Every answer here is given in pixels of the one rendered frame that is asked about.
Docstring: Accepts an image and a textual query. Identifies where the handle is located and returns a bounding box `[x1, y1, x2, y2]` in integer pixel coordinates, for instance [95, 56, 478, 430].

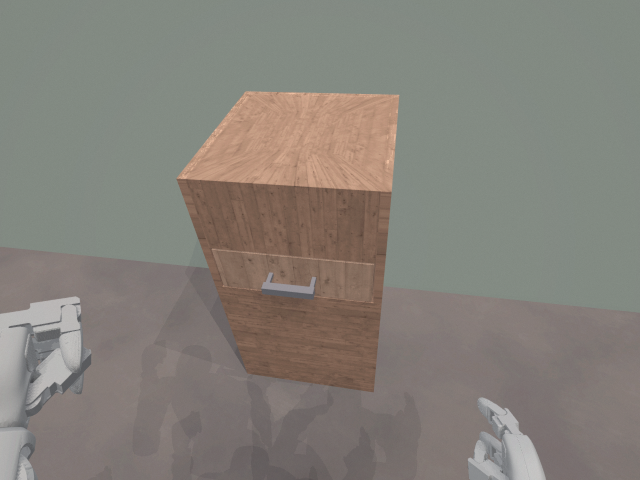
[261, 272, 316, 300]

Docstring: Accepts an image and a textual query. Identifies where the left robot forearm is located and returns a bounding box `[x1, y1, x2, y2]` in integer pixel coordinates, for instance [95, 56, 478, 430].
[0, 427, 38, 480]

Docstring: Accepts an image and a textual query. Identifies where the drawer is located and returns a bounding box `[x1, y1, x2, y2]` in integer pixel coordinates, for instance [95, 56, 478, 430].
[212, 248, 376, 302]

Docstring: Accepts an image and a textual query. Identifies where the left robot hand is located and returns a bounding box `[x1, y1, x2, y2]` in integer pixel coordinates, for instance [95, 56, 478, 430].
[0, 296, 91, 429]

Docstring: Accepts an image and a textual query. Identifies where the cabinet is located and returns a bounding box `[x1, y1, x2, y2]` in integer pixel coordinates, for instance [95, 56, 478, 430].
[176, 91, 399, 392]

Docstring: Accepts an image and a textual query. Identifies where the right robot hand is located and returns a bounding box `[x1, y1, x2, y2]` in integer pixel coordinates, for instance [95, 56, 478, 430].
[468, 397, 546, 480]

